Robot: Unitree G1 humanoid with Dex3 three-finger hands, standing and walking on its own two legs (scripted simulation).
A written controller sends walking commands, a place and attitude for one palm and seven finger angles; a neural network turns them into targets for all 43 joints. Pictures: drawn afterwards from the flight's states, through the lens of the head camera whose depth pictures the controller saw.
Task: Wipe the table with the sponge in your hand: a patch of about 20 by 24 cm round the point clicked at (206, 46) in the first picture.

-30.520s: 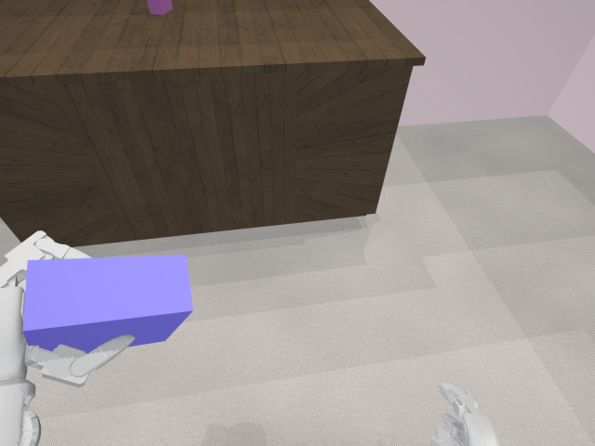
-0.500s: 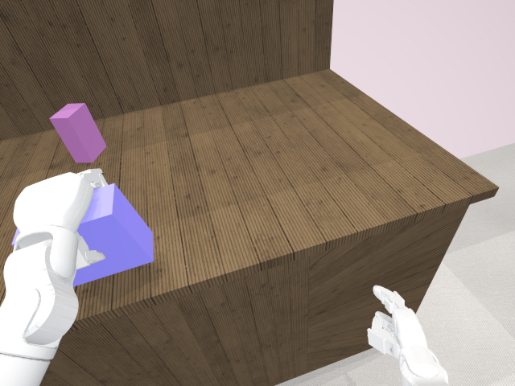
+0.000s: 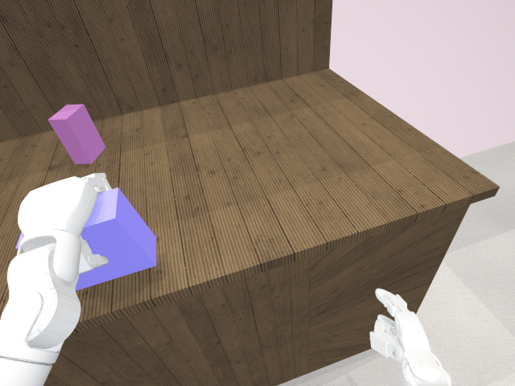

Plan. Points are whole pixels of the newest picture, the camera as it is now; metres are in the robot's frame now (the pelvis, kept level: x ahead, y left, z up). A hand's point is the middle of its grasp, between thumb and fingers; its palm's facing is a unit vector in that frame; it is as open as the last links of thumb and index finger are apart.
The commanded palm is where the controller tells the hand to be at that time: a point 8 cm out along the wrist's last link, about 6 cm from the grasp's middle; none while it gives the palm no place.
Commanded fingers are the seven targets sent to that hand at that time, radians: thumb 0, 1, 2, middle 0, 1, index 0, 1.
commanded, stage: lower the sponge onto the table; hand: left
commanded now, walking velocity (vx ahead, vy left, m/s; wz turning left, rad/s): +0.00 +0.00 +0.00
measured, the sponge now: (104, 249) +0.25 +0.30 +0.11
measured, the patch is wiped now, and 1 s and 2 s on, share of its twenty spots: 0.00 0.05 0.35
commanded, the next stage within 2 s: wipe forward along the first lane in 0.66 s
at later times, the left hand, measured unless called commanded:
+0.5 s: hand (92, 241) +0.25 +0.30 +0.14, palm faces +0.10 -0.07 -0.99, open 10.0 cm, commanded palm +0.21 +0.29 +0.21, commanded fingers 0.00 0.10 1.30 -1.20 -1.60 -1.20 -1.60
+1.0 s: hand (91, 239) +0.26 +0.31 +0.13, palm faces +0.04 -0.03 -1.00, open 10.0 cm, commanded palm +0.23 +0.30 +0.19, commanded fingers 0.00 0.10 1.30 -1.20 -1.60 -1.20 -1.60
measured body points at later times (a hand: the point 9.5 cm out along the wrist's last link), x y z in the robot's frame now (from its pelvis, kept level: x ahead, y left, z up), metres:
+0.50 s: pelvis +0.01 +0.00 +0.00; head -0.02 -0.05 +0.45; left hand +0.24 +0.30 +0.20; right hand +0.27 -0.19 -0.07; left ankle +0.05 +0.12 -0.74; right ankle +0.01 -0.08 -0.74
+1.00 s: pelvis +0.00 +0.00 +0.00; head -0.02 -0.05 +0.45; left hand +0.25 +0.31 +0.18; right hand +0.25 -0.20 -0.08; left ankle +0.05 +0.12 -0.74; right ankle +0.01 -0.08 -0.74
